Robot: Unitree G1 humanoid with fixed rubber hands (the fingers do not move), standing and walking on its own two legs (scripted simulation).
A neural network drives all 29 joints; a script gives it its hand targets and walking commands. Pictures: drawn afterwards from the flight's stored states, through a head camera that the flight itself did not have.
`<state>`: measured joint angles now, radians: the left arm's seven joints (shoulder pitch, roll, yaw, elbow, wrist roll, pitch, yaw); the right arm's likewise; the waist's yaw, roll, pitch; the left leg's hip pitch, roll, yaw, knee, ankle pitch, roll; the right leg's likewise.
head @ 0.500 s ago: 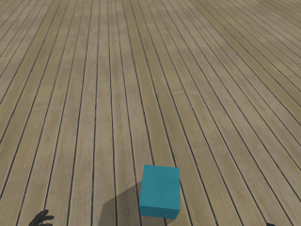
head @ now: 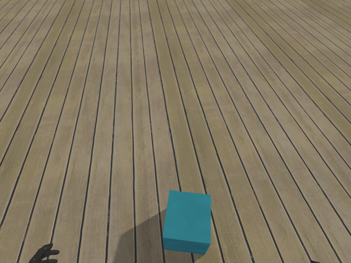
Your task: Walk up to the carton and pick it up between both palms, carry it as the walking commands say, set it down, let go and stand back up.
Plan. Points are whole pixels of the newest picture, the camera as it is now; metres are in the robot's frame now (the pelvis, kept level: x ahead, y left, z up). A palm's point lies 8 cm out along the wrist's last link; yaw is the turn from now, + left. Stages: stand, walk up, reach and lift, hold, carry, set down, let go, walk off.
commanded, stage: walk up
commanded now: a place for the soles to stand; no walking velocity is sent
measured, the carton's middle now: (187, 222) +0.43 -0.05 -0.65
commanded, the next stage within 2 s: reach and lift in 1.68 s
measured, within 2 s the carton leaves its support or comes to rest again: neither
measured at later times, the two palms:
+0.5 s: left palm out of the picture +0.12 +0.32 -0.08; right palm out of the picture +0.14 -0.32 -0.07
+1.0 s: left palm (60, 251) +0.18 +0.28 -0.07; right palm out of the picture +0.11 -0.35 -0.09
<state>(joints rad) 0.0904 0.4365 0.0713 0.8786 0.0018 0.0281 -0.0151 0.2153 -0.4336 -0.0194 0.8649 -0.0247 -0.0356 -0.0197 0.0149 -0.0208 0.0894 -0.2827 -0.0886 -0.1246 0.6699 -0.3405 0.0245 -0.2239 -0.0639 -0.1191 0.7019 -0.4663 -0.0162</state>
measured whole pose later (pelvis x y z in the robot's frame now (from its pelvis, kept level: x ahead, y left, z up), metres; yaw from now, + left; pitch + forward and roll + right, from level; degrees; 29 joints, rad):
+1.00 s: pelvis +0.04 -0.03 +0.01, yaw -3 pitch -3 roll +0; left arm 0.11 0.40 0.03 0.91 0.00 -0.03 -0.01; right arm 0.18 -0.41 -0.02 0.94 -0.02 -0.03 0.00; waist -0.01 0.00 0.06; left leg -0.15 0.00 -0.04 0.50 -0.30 -0.01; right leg -0.23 0.00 0.01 0.53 -0.26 0.00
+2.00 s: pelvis +0.02 -0.04 +0.00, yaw -4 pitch +0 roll +0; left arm -0.01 0.33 0.19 0.57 0.08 0.22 -0.11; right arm 0.02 -0.30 -0.17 0.50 -0.04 0.25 0.03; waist -0.02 0.02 0.23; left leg -0.32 0.02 -0.03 0.68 -0.37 -0.03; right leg -0.40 0.03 0.02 0.69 -0.30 -0.01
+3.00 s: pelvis -0.03 -0.03 -0.09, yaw -2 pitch +39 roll +2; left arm -1.09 0.29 0.28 0.92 0.01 0.15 0.00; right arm -1.03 -0.25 -0.32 0.85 -0.01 0.16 -0.03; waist -0.05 0.00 0.02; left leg -1.40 -0.02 -0.02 1.08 -0.36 -0.03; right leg -1.46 0.00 0.03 1.05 -0.27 0.01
